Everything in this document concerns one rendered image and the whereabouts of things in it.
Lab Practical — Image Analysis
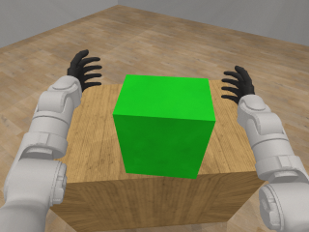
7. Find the carton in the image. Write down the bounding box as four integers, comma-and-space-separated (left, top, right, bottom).
112, 74, 216, 179

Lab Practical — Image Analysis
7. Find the left robot forearm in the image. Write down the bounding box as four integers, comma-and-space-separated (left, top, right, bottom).
3, 75, 82, 202

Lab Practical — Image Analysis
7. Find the right robot upper arm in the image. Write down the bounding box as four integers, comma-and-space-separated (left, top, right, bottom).
259, 182, 309, 232

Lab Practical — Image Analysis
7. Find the right robot hand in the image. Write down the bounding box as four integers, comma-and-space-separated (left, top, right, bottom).
221, 66, 255, 106

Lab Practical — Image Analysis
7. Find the left robot hand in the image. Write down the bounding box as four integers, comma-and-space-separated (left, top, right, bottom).
67, 49, 102, 93

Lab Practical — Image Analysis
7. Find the pedestal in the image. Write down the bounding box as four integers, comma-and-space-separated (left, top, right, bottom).
49, 79, 265, 232

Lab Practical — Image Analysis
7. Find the right robot forearm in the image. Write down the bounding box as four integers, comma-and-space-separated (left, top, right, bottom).
237, 94, 309, 184

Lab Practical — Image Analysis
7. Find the left robot upper arm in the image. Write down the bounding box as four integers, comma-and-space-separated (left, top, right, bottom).
0, 158, 68, 232

